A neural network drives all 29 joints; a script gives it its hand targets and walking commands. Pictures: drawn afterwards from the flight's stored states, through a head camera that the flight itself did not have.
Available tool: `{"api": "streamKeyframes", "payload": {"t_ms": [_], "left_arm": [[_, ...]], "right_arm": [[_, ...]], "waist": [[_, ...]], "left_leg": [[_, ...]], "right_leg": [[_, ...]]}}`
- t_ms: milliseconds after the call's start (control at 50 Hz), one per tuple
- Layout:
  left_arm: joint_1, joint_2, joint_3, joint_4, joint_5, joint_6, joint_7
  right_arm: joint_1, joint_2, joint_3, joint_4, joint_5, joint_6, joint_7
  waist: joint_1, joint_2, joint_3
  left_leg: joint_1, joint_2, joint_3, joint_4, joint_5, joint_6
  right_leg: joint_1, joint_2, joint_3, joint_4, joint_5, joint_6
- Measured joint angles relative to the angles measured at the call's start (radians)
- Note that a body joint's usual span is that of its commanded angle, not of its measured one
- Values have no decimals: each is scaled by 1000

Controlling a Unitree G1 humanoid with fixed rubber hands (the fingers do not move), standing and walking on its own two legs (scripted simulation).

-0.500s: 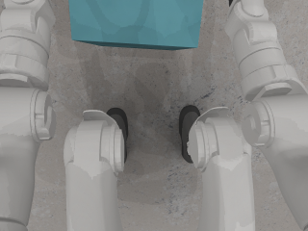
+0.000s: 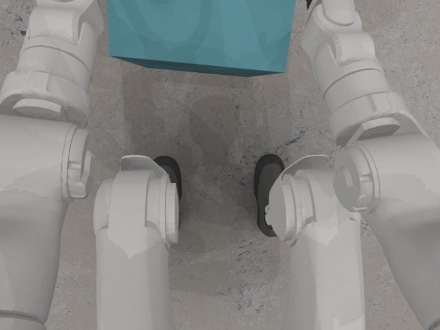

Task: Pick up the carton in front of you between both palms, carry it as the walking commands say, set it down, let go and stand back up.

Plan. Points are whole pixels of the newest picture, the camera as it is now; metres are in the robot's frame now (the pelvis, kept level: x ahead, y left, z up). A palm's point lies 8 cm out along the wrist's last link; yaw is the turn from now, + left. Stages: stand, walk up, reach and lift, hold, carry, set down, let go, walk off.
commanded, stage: reach and lift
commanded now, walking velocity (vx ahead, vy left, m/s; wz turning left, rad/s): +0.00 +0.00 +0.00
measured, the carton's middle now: (203, 0) +0.54 +0.05 -0.25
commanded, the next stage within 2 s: none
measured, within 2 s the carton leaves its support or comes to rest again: leaves its support in 0.28 s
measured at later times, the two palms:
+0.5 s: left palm out of the picture +0.53 +0.21 -0.11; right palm out of the picture +0.53 -0.09 -0.10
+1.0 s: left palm out of the picture +0.48 +0.20 +0.07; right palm out of the picture +0.50 -0.10 +0.08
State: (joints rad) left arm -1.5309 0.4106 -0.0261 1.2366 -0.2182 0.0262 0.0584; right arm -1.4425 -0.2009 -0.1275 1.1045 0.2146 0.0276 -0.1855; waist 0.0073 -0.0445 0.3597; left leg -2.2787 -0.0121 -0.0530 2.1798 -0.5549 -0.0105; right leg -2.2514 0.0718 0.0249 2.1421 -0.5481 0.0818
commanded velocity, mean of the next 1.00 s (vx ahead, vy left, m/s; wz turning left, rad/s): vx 0.00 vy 0.00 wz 0.00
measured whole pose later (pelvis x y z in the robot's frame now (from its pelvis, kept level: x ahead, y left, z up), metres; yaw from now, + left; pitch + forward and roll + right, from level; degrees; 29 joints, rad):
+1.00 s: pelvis +0.01 -0.01 +0.13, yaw +4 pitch +42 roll -1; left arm -1.03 0.07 0.39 0.74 0.22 0.37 0.02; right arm -0.98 0.08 -0.51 0.63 -0.19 0.34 -0.11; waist 0.00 -0.04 -0.17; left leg -1.97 -0.10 -0.10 1.71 -0.48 -0.06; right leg -1.94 0.13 0.09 1.71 -0.51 0.08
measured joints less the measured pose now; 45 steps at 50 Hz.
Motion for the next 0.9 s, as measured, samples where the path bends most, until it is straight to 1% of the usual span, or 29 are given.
{"api": "streamKeyframes", "payload": {"t_ms": [20, 80, 120, 180, 220, 280, 340, 400, 480, 540, 640, 700, 800, 900], "left_arm": [[-11, -3, 3, 8, 5, 1, 8], [-42, -5, 6, 39, 26, 6, 12], [-59, -8, 26, 54, 53, 25, 9], [-53, -17, 69, 33, 100, 69, -2], [-29, -28, 89, 0, 122, 96, -14], [25, -46, 98, -66, 134, 127, -16], [92, -61, 95, -151, 127, 154, 1], [157, -84, 100, -239, 122, 187, 53], [238, -123, 147, -340, 148, 237, 42], [283, -162, 203, -369, 193, 268, 24], [312, -220, 320, -333, 314, 300, -13], [325, -247, 375, -328, 380, 313, -30], [354, -285, 432, -359, 446, 322, -45], [410, -315, 442, -421, 457, 334, -50]], "right_arm": [[-9, 6, -14, 4, -9, 0, -15], [-23, 21, -65, 9, -43, 6, -30], [-29, 31, -114, 5, -80, 24, -26], [-24, 38, -173, -15, -135, 65, -3], [-9, 39, -194, -35, -155, 91, 8], [23, 44, -205, -76, -153, 119, 7], [65, 57, -197, -130, -131, 135, -11], [131, 88, -189, -216, -114, 148, -35], [245, 132, -212, -337, -135, 180, -34], [303, 169, -256, -381, -185, 209, -16], [330, 226, -371, -372, -319, 256, 28], [337, 245, -413, -371, -377, 277, 47], [351, 258, -438, -389, -420, 295, 68], [391, 266, -421, -424, -420, 305, 79]], "waist": [[1, -1, 6], [4, -6, 18], [6, -7, 20], [6, -9, 14], [8, -14, 0], [11, -23, -29], [9, -31, -65], [3, -32, -114], [3, -25, -210], [6, -15, -289], [4, 2, -392], [0, 9, -431], [-4, 11, -473], [-4, 7, -501]], "left_leg": [[3, 0, 0, -1, 1, 0], [10, 1, -1, 1, 1, -2], [11, 0, -1, 8, -1, -2], [9, 0, 3, 25, -8, 0], [6, 0, 6, 36, -17, 0], [-1, 0, 8, 46, -28, -1], [-7, -5, 8, 47, -34, -5], [-11, -22, 1, 35, -31, -16], [-4, -53, -13, -6, -15, -36], [21, -70, -22, -57, 1, -44], [82, -86, -34, -169, 33, -49], [119, -90, -39, -237, 54, -48], [174, -89, -42, -329, 77, -47], [233, -86, -43, -400, 83, -48]], "right_leg": [[3, 1, 0, -1, 1, 0], [8, 8, 2, 0, 4, 1], [8, 14, 4, 7, 3, 3], [5, 20, 11, 27, -6, 7], [0, 23, 14, 39, -14, 8], [-10, 30, 19, 51, -24, 10], [-17, 40, 25, 54, -31, 14], [-17, 50, 33, 46, -35, 21], [-4, 54, 41, 12, -36, 28], [25, 50, 42, -34, -31, 26], [90, 46, 41, -140, -7, 12], [126, 50, 44, -206, 12, 8], [177, 59, 54, -297, 39, 8], [232, 63, 63, -366, 48, 7]]}}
